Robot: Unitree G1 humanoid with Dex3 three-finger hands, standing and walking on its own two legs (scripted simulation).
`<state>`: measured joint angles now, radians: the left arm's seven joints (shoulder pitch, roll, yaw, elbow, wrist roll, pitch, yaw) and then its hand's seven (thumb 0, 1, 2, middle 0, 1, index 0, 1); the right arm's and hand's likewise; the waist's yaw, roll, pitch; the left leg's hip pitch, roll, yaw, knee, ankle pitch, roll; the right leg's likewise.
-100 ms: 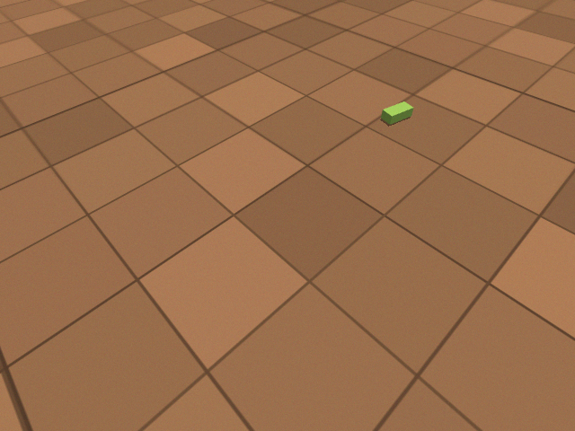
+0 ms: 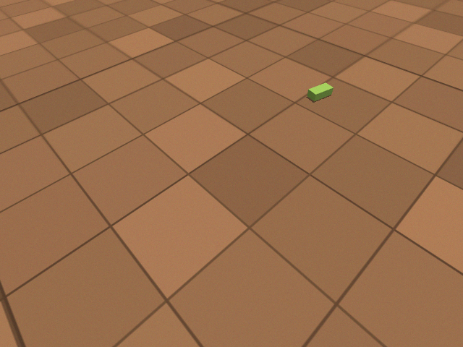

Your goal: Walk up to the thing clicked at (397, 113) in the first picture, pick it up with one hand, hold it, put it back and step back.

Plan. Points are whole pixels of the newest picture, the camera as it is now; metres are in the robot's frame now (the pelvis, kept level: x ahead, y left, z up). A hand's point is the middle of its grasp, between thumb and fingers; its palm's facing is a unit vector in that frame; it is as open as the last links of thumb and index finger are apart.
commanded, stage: stand
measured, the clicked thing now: (320, 91) +1.93 -0.62 -0.75
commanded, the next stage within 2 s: walk up in 1.02 s
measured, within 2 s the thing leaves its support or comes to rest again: neither
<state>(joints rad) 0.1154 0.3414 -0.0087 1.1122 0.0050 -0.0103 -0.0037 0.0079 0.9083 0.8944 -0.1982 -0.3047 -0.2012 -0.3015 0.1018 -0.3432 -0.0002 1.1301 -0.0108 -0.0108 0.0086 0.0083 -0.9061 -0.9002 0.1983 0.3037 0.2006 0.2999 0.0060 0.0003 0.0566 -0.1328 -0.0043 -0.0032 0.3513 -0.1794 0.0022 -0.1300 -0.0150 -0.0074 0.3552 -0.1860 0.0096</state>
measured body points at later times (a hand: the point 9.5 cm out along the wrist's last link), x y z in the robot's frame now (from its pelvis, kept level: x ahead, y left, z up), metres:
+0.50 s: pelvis +0.01 +0.00 +0.00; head +0.02 +0.00 +0.45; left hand +0.08 +0.30 -0.13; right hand +0.09 -0.30 -0.13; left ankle +0.01 +0.12 -0.75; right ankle +0.01 -0.12 -0.75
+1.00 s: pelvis +0.01 +0.00 +0.00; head +0.02 +0.00 +0.45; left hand +0.09 +0.30 -0.13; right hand +0.09 -0.30 -0.13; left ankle +0.01 +0.12 -0.75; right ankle +0.01 -0.12 -0.75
